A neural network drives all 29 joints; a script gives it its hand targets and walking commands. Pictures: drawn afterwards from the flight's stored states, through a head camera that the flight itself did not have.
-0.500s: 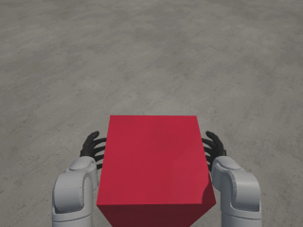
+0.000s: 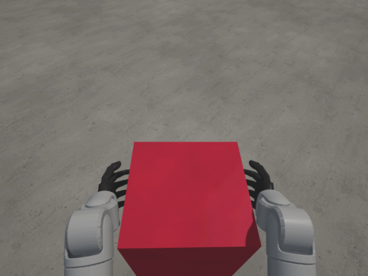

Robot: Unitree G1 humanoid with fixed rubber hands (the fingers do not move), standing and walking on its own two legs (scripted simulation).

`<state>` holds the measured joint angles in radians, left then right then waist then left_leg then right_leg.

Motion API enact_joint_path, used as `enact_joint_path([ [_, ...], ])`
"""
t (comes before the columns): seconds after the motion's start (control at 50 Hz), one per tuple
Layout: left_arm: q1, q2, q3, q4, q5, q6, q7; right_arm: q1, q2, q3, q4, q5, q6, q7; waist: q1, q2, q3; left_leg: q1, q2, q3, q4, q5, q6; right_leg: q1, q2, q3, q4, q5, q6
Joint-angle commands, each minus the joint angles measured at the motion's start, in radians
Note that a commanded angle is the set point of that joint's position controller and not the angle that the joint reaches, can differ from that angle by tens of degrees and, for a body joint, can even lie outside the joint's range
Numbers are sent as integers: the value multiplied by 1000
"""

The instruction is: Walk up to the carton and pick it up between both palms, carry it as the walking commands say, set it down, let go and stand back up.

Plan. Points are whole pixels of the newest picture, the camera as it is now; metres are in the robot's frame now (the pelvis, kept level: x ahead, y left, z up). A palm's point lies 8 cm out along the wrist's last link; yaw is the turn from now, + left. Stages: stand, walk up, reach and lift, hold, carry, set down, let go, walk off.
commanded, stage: carry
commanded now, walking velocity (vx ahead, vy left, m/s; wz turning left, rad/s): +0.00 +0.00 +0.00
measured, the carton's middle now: (185, 214) +0.27 +0.00 +0.01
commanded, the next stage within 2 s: none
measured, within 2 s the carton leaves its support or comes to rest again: neither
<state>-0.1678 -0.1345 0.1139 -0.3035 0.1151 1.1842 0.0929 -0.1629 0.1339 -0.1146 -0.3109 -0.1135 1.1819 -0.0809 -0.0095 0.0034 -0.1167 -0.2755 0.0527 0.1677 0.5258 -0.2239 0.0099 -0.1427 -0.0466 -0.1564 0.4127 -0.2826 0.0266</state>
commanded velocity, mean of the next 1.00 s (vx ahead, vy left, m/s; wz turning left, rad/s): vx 0.00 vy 0.13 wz -0.38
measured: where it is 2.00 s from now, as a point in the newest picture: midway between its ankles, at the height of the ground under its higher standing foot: outside the picture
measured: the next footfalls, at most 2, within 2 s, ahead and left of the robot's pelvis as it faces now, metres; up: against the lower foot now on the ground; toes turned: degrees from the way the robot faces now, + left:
right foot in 0.24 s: +0.00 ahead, -0.11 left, +0.00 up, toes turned -8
left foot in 1.12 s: +0.02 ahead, +0.22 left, +0.00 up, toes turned -12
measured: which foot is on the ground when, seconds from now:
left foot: down 0.00-0.86, up 0.88-1.00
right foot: down 0.00-0.14, up 0.16-0.22, down 0.24-1.00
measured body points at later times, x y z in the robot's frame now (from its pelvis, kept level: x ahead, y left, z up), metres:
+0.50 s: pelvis +0.00 -0.01 -0.02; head +0.00 -0.02 +0.43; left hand +0.29 +0.14 +0.06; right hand +0.29 -0.17 +0.06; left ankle -0.04 +0.10 -0.75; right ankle -0.04 -0.11 -0.75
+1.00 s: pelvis -0.05 +0.05 -0.02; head -0.02 +0.04 +0.43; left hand +0.26 +0.14 +0.04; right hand +0.19 -0.16 +0.04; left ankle -0.04 +0.18 -0.71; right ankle -0.04 -0.08 -0.75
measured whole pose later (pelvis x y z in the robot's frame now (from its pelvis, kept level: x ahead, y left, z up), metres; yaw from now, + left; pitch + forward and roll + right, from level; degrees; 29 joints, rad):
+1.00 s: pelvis -0.05 +0.05 -0.02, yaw -13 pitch +4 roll +1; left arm -0.18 -0.14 0.11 -0.33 0.11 1.19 0.10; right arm -0.17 0.14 -0.12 -0.35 -0.10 1.20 -0.09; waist 0.01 0.00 -0.01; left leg -0.48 0.04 0.07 0.92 -0.47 -0.06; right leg -0.44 -0.07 -0.06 0.63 -0.26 0.01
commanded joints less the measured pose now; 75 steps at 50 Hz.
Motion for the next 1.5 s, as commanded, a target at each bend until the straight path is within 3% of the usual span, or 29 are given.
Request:
enact_joint_path([
  [0.0,-454,-897,-717,-92,-395,-19,-249,-446,894,727,-104,397,-9,232,9,-112,-261,-32,-9,7,48,335,-9,270,-83,60,32,1027,-16],
  [0.04,-412,-894,-725,-105,-399,-6,-246,-438,890,750,-131,412,6,232,28,-199,-236,-292,-57,57,-6,-95,-31,487,-159,143,145,1345,-76],
  [0.08,-395,-882,-710,-87,-384,-4,-239,-434,874,744,-108,413,13,238,14,-143,-270,-77,-28,39,-175,115,-16,330,-153,107,203,1209,-69],
  [0.1,-417,-875,-705,-91,-380,-11,-238,-445,868,735,-98,406,6,240,4,-88,-317,164,10,-13,-173,434,10,132,-111,65,264,962,-33],
  [0.14,-455,-887,-715,-113,-382,-11,-238,-417,865,711,-70,398,-3,241,-20,185,-331,624,225,-200,19,1287,132,-372,3,16,280,-56,12],
  [0.16,-431,-873,-695,-82,-366,-15,-240,-395,860,689,-41,381,-12,241,-24,199,-317,631,267,-226,19,1300,163,-395,-6,53,183,-212,5],
  [0.2,-437,-880,-678,-56,-356,-31,-244,-416,852,665,-37,358,-32,241,1,132,-310,395,197,-118,20,892,80,-141,-32,43,-83,46,-12],
  [0.26,-471,-898,-706,-84,-393,-30,-241,-466,875,716,-93,386,-15,237,-3,-79,-290,104,92,-93,13,181,-11,51,-172,166,85,788,-73],
  [0.4,-446,-884,-673,-21,-363,-28,-241,-446,857,670,-3,363,-16,240,3,-1,-261,118,96,-83,48,381,-12,-10,-136,133,133,651,-51],
  [0.56,-463,-898,-721,-93,-422,18,-254,-463,896,721,-74,402,25,238,18,-184,-191,-93,18,-26,130,-155,-58,31,-280,343,131,832,-123],
  [0.62,-486,-911,-734,-130,-435,19,-254,-486,919,725,-101,412,20,239,9,-111,-219,73,44,-39,20,56,-27,-96,-219,267,198,599,-77],
  [0.68,-494,-908,-739,-156,-427,28,-256,-447,922,709,-86,401,15,236,13,168,-244,287,258,-178,-29,622,108,-336,-45,60,378,-75,-13],
  [0.72,-482,-905,-737,-139,-431,31,-264,-435,931,712,-91,386,15,227,11,174,-201,251,317,-199,-58,585,162,-378,-22,37,453,-320,-38],
  [0.8,-494,-917,-739,-130,-457,26,-278,-442,931,718,-105,373,11,216,30,108,-205,156,249,-33,43,428,94,-224,-24,15,215,-55,-48],
  [0.82,-486,-913,-737,-127,-457,26,-280,-442,926,718,-104,375,12,216,38,24,-216,62,201,18,155,303,42,-105,-69,97,98,73,-61],
  [0.86,-416,-886,-694,-48,-427,22,-277,-440,885,702,-68,372,25,219,41,-316,-195,-306,23,-40,434,-373,-69,52,-433,689,-21,655,-234],
  [0.88,-444,-900,-705,-77,-439,19,-273,-451,899,703,-62,386,17,224,35,-186,-196,-316,46,-145,523,-365,-73,56,-404,624,4,674,-246],
  [0.9,-445,-906,-705,-82,-431,12,-273,-465,925,719,-71,400,12,231,34,-169,-196,-322,50,-169,515,-335,-78,31,-384,551,9,578,-225],
  [1.08,-415,-881,-714,-179,-397,12,-249,-409,962,734,-107,417,5,231,14,-169,-295,101,-52,-26,-105,-98,-58,-145,-153,280,118,296,-76],
  [1.1,-413,-878,-710,-173,-390,16,-249,-409,960,737,-101,415,7,234,10,-53,-286,213,63,-142,-192,-93,-26,-270,-84,218,230,142,-50],
  [1.12,-419,-871,-724,-192,-385,21,-252,-388,939,721,-93,404,2,238,3,278,-234,228,346,-430,-252,3,96,-507,53,54,447,-212,4],
  [1.14,-444,-885,-735,-175,-386,24,-258,-401,950,721,-94,397,4,242,6,318,-229,147,402,-410,-231,164,176,-492,24,55,684,-377,-11],
  [1.18,-460,-913,-745,-148,-416,18,-271,-420,963,729,-102,396,3,241,6,161,-174,84,316,-243,-165,295,160,-480,0,90,836,-275,-28],
  [1.24,-506,-912,-765,-186,-456,17,-268,-437,941,713,-124,395,1,234,11,173,-172,131,232,-75,-86,365,108,-440,8,49,647,-187,-8],
  [1.34,-435,-882,-730,-117,-439,42,-273,-347,915,698,-63,352,20,220,15,174,-239,201,247,-42,59,432,107,-231,48,-15,141,-47,-51],
  [1.38,-416,-888,-715,-67,-433,46,-287,-368,901,689,-32,346,20,220,36,-18,-196,-153,193,-15,234,98,-21,68,-163,260,-44,310,-67],
  [1.4,-384,-873,-693,-21,-412,35,-287,-371,900,710,-33,348,29,219,28,-324,-186,-419,46,-5,380,-317,-96,196,-455,672,-9,947,-209],
  [1.42,-388,-893,-689,-37,-424,27,-290,-420,922,735,-57,370,21,223,23,-245,-194,-430,58,-129,539,-371,-102,179,-426,636,28,1011,-261],
  [1.48,-455,-931,-695,-104,-432,-1,-289,-513,990,767,-118,426,-5,231,21,-145,-161,-429,54,-195,598,-203,-93,65,-308,443,-3,601,-185],
])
